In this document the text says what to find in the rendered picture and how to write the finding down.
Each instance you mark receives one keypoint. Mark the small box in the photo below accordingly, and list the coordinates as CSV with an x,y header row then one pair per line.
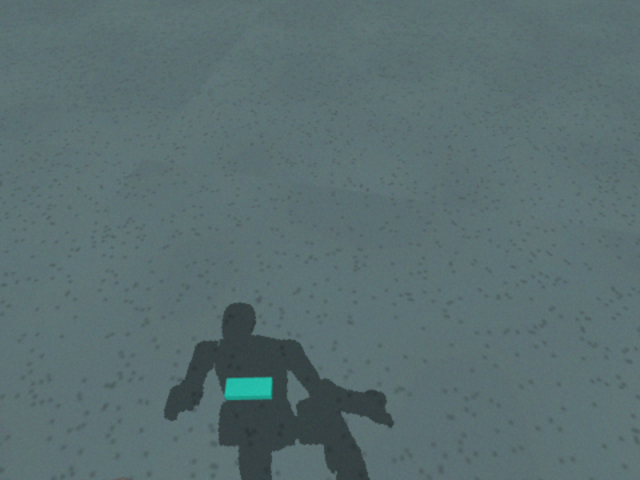
x,y
248,388

